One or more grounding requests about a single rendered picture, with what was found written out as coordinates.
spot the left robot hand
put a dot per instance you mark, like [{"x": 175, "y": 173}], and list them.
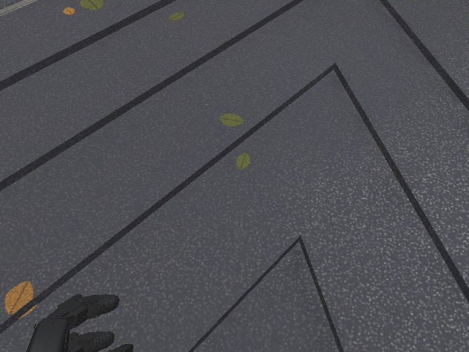
[{"x": 52, "y": 334}]

